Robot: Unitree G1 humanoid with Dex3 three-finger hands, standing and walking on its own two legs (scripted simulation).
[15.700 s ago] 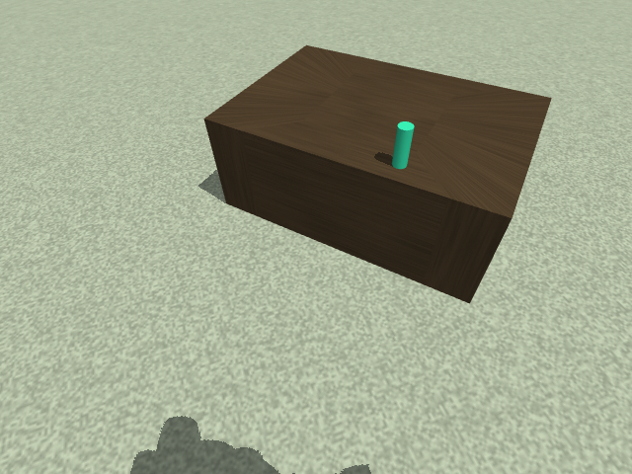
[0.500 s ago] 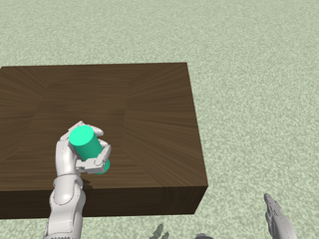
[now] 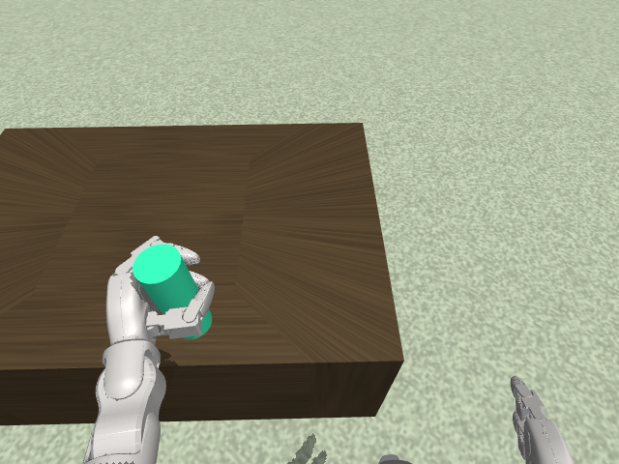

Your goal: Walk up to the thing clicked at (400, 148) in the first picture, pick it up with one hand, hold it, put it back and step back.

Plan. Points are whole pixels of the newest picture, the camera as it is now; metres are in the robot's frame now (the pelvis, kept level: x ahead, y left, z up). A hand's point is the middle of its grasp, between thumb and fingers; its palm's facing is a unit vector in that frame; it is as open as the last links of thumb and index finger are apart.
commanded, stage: hold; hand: left
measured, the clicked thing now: (177, 296) +0.33 +0.17 +0.06
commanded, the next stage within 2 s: crouch in 1.62 s
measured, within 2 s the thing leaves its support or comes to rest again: neither
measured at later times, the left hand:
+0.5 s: hand (181, 287) +0.34 +0.17 +0.07, palm faces +0.18 -0.98 -0.01, open 7.0 cm
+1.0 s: hand (187, 285) +0.34 +0.16 +0.07, palm faces +0.16 -0.99 -0.01, open 7.0 cm
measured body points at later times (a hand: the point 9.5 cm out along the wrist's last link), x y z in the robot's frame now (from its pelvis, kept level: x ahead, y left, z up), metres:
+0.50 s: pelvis +0.01 +0.00 +0.00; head +0.05 +0.00 +0.45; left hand +0.32 +0.22 +0.07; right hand +0.16 -0.25 -0.06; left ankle -0.02 +0.12 -0.69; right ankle +0.04 -0.14 -0.69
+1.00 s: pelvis +0.01 +0.00 +0.01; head +0.05 -0.01 +0.45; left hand +0.32 +0.21 +0.07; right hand +0.16 -0.26 -0.06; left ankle -0.02 +0.12 -0.69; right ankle +0.04 -0.14 -0.69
